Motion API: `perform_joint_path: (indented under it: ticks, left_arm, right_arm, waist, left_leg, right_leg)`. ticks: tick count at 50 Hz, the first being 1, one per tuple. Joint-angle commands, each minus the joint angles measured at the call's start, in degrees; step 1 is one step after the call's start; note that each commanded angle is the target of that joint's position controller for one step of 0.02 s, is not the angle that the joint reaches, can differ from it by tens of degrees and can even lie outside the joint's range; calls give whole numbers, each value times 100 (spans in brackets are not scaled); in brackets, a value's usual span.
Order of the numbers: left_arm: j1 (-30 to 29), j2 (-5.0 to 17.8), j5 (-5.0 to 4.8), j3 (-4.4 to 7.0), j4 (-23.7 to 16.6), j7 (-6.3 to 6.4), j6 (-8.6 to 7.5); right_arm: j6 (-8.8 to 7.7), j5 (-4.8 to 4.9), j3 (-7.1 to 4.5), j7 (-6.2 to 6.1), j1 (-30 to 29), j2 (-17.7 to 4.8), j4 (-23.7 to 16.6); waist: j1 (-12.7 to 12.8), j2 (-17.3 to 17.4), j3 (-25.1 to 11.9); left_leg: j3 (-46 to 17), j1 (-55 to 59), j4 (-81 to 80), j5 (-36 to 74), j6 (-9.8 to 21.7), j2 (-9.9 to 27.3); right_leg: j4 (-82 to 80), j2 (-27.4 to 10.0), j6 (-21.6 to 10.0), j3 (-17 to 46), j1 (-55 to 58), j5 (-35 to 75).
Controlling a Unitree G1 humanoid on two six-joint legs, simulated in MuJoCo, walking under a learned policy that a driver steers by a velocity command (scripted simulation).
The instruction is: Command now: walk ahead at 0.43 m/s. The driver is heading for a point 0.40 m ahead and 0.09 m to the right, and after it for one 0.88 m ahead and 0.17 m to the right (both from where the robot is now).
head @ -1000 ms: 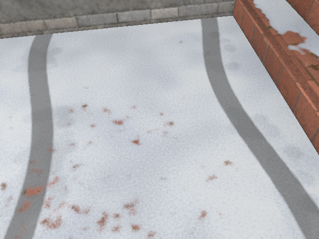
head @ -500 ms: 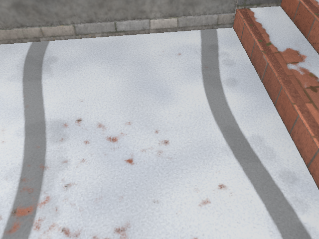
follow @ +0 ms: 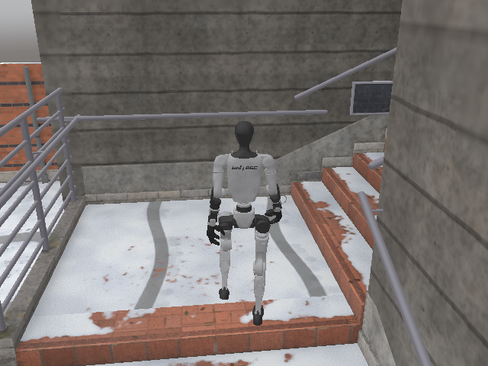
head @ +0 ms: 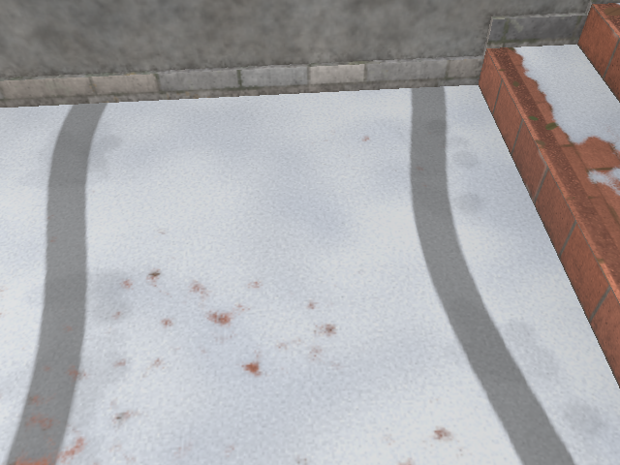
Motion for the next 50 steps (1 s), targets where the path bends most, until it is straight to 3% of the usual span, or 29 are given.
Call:
perform_joint_path:
  ticks: [1, 3, 4, 6, 9, 10, 11, 12, 13, 14, 15, 17, 18, 21, 25, 29, 33, 36, 37, 38, 39, 40, 41, 42, 43, 44, 45, 47, 50]
  left_arm:
    - [-9, 567, -106, 42, -208, -153, -87]
    - [165, 837, -188, 103, -58, -319, -136]
    - [188, 862, -183, 118, -4, -356, -166]
    - [216, 835, -154, 135, 46, -330, -147]
    - [293, 889, -93, 178, 48, -250, -36]
    - [269, 926, -58, 213, -10, -246, -29]
    - [1039, 439, -31, 91, -22, -249, -70]
    - [1040, 342, 49, -11, -101, -383, -84]
    - [-170, 628, -91, 184, -314, -493, -9]
    - [-723, 848, -987, 306, -567, -110, -61]
    - [-908, 862, -961, 300, -644, 23, -81]
    - [-667, 718, -756, 391, -627, 134, 87]
    - [-561, 668, -732, 424, -611, 128, 187]
    - [-864, 605, -725, 456, -816, 126, 406]
    - [-1491, 843, -567, 463, -1084, 51, 414]
    - [-2322, 821, -559, 372, -1327, -72, 394]
    - [-2993, 765, -581, 311, -1691, -224, 401]
    - [-2817, 971, -568, 403, -1858, -314, 436]
    - [-2415, 1116, -590, 480, -1815, -324, 450]
    - [-1647, 1376, -612, 619, -1653, -312, 452]
    - [-607, 1825, -592, 837, -1372, -215, 470]
    - [-299, 2440, -592, 948, -1246, -109, 478]
    - [-161, 2319, -490, 844, -1401, -123, 407]
    - [-226, 1883, -419, 732, -1372, -111, 379]
    - [-664, 1596, -468, 654, -1438, -100, 338]
    - [-1152, 1433, -505, 587, -1545, -118, 311]
    - [-1417, 1296, -498, 530, -1620, -106, 289]
    - [-1455, 1340, -502, 515, -1658, -69, 266]
    - [-1220, 1676, -515, 601, -1661, 39, 249]
  right_arm:
    - [36, 2, 162, 28, -983, 254, -521]
    - [122, 30, 111, 16, -1075, 13, -599]
    - [138, 20, 68, -12, -1063, -139, -612]
    - [124, 45, 24, -70, -1215, -262, -684]
    - [64, 202, -92, -122, -1048, -462, -687]
    - [13, 247, -187, -168, -429, -661, -535]
    - [-7, 198, -168, -162, 587, -744, -312]
    - [20, 115, -172, -230, 2172, -826, 60]
    - [-44, -165, -162, -267, 3044, -744, 577]
    - [-74, 581, -356, -367, 1694, -1522, 194]
    - [-145, 598, -189, -396, 974, -1030, -27]
    - [-246, 341, 36, -300, 558, -265, 125]
    - [-240, 304, 74, -284, 508, -120, 181]
    - [-231, 278, 29, -358, 564, -391, 340]
    - [-230, 218, -30, -461, 629, -785, 350]
    - [-196, 305, -85, -543, 1076, -1065, 386]
    - [-10, 355, -142, -543, 1522, -1165, 443]
    - [99, 425, -206, -566, 1313, -1417, 287]
    - [138, 444, -236, -584, 1237, -1538, 237]
    - [178, 472, -249, -582, 1097, -1612, 180]
    - [163, 474, -235, -578, 979, -1586, 76]
    - [27, 218, -19, -483, 1287, -789, -201]
    - [-293, 414, 63, -362, 1058, -781, -461]
    - [-478, 635, -43, -288, 351, -1101, -618]
    - [-532, 634, -16, -290, 227, -1101, -687]
    - [-504, 515, -47, -336, 287, -1119, -628]
    - [-413, 431, -107, -361, 393, -1180, -638]
    - [-239, 364, -133, -375, 462, -1111, -773]
    - [-152, 253, -52, -426, -102, -898, -1056]
  waist:
    - [-52, -375, 544]
    - [-94, -553, 667]
    - [-133, -556, 726]
    - [-142, -545, 644]
    - [-388, -517, 260]
    - [-583, -419, -184]
    - [-586, 410, -1404]
    - [-1169, 1010, -2054]
    - [-1519, 786, -1134]
    - [-1064, 553, -381]
    - [-766, -44, -353]
    - [-270, 96, -227]
    - [-185, 233, -173]
    - [-71, 295, 376]
    - [-108, 64, 494]
    - [-459, -128, 567]
    - [-711, -94, 708]
    - [-405, 328, 391]
    - [-148, 501, 153]
    - [289, 520, -209]
    - [777, 316, -709]
    - [354, -1135, -1097]
    - [336, -1214, -1967]
    - [548, -774, -1408]
    - [308, -449, -877]
    - [2, -34, -517]
    - [-211, -15, -349]
    - [-411, -50, -195]
    - [-333, -210, 38]
  left_leg:
    - [373, 219, -1821, 260, -346, 143]
    - [287, 208, -2243, 256, -339, 108]
    - [214, 84, -2475, 384, -235, 111]
    - [245, 125, -2741, 438, -31, 26]
    - [640, 1638, -2986, 768, 312, -378]
    - [547, 2819, -2725, 868, 509, -410]
    - [-584, 5252, -2734, 749, 1213, 342]
    - [-2933, 6759, -3943, -8, 1910, 1605]
    - [-3628, 6163, -4795, -1345, 1481, 1665]
    - [-3429, 5236, -4600, 54, 1116, 1885]
    - [-2519, 4232, -4653, 743, 826, 1801]
    - [-1146, 3065, -5026, 1196, 458, 1392]
    - [-766, 2869, -5161, 775, 406, 1228]
    - [-161, 2271, -5575, 353, 399, 1117]
    - [502, 2190, -5655, 942, 387, 985]
    - [861, 2958, -5670, 1342, 244, 1067]
    - [1075, 4254, -5164, 2176, 218, 1343]
    - [1370, 4385, -4241, 4825, 115, 1373]
    - [1420, 4389, -3617, 5729, 77, 1371]
    - [1488, 4194, -2607, 5899, -36, 1252]
    - [1512, 3095, -1085, 4736, -267, 1006]
    - [1325, 453, 1059, -490, -579, 97]
    - [-100, -818, 2246, -2319, -617, -623]
    - [-491, -1479, 2278, -1803, -458, -257]
    - [-469, -1399, 1756, -1275, -373, 27]
    - [-412, -960, 1265, -1012, -427, 241]
    - [-422, -509, 876, -845, -509, 386]
    - [-377, -161, 355, -722, -673, 437]
    - [-199, -87, -915, -1, -886, 300]
  right_leg:
    - [-552, -1208, -1049, 359, -786, 2595]
    - [-419, -1622, -1179, 641, -566, 3039]
    - [-342, -1761, -1205, 702, -309, 3149]
    - [-170, -1849, -1132, 662, 123, 3187]
    - [502, -1502, -724, 298, -58, 4268]
    - [1269, -1144, -394, 74, -479, 4402]
    - [2784, -451, -59, -17, -2030, 2959]
    - [4305, 287, 158, 289, -3359, -530]
    - [6077, 175, -97, 973, -4330, -1524]
    - [7177, -94, 55, 1156, -4807, -1286]
    - [7046, -494, -46, 1200, -4520, -595]
    - [6725, -911, -103, 1020, -3719, 32]
    - [6633, -996, -167, 986, -3641, 78]
    - [6291, -1137, -166, 989, -4091, 354]
    - [5003, -1098, 26, 968, -4388, 1545]
    - [3644, -1019, 10, 534, -4424, 2013]
    - [2974, -874, -146, 196, -4898, 1380]
    - [2785, -370, -393, -362, -3868, 460]
    - [2748, -134, -506, -483, -3300, 146]
    - [2302, 78, -685, -500, -2305, 318]
    - [1929, -42, -939, 53, -535, 668]
    - [1937, -1506, -1713, 2635, 1572, 888]
    - [776, -2312, -2483, 5208, 2436, 126]
    - [586, -2076, -2081, 4430, 2193, 387]
    - [634, -1847, -1816, 3519, 1350, 848]
    - [573, -1613, -1606, 2903, 364, 1385]
    - [470, -1423, -1494, 2507, -340, 1698]
    - [300, -1252, -1473, 2306, -1046, 1835]
    - [198, -1000, -1377, 1866, -1697, 2057]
